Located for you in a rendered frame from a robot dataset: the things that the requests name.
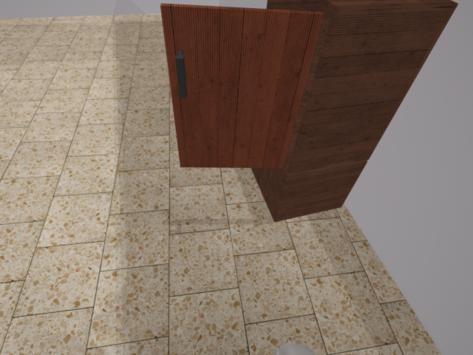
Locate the cupboard door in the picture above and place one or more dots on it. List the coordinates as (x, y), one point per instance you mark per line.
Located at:
(246, 69)

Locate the handle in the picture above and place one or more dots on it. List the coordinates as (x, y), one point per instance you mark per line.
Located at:
(181, 76)

